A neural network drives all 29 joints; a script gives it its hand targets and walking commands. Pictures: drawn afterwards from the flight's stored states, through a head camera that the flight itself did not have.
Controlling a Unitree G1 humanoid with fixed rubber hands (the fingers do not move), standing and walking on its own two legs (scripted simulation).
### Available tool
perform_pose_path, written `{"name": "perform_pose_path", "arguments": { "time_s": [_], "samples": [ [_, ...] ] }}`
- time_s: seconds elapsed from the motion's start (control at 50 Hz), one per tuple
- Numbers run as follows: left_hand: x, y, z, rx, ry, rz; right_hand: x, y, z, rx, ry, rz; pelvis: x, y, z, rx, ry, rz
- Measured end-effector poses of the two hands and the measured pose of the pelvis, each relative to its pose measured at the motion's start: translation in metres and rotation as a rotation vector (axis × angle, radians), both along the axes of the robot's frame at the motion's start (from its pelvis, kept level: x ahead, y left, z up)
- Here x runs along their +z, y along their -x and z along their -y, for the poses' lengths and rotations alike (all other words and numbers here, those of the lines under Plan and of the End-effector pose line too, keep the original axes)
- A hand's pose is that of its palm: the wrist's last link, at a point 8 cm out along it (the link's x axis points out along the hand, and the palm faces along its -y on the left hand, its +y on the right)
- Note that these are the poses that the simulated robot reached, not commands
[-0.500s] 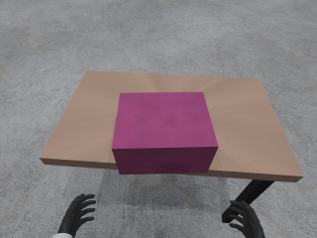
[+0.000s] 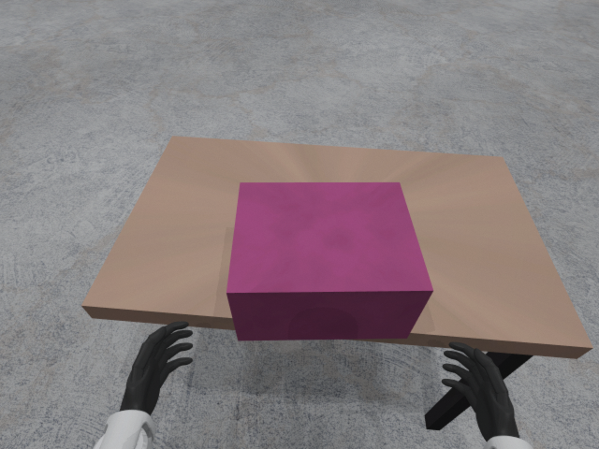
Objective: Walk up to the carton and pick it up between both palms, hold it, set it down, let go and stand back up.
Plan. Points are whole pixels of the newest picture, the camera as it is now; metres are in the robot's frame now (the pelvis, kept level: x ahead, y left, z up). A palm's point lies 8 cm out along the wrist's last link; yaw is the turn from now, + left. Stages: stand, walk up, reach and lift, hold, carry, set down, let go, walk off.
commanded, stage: reach and lift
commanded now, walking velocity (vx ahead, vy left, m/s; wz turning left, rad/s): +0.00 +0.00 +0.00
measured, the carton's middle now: (321, 258) +0.42 +0.00 -0.01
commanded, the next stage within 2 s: none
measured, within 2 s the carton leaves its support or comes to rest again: neither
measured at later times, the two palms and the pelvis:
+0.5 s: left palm (139, 320) +0.27 +0.24 +0.03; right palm (488, 332) +0.29 -0.22 +0.04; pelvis +0.00 +0.01 +0.01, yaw +0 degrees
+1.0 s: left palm (158, 252) +0.34 +0.22 +0.10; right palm (488, 271) +0.35 -0.21 +0.08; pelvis -0.03 +0.00 +0.01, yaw +1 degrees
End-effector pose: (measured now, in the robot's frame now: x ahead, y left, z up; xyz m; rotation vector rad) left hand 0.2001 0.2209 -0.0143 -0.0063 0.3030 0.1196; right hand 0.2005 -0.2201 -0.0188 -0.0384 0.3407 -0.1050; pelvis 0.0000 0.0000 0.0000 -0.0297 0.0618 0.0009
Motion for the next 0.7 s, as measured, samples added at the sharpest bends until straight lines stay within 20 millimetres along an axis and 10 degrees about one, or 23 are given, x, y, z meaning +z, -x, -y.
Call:
{"name": "perform_pose_path", "arguments": {
  "time_s": [0.3,0.7],
  "samples": [
    [0.033,-0.056,-0.006,-0.014,0.009,0.051,0.038,-0.069,-0.009,-0.001,0.007,0.074,0.001,-0.003,-0.01,0.007,0.014,0.024],
    [0.069,-0.091,-0.023,0.026,-0.013,0.017,0.073,-0.102,0.0,-0.002,-0.004,0.036,0.01,0.013,-0.01,0.003,0.002,0.028]
  ]
}}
